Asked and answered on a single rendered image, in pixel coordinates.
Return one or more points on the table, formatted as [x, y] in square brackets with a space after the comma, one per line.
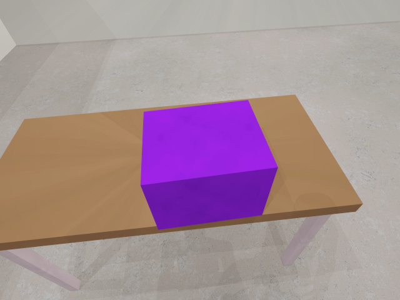
[76, 178]

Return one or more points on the carton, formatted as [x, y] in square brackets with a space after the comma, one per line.
[203, 164]

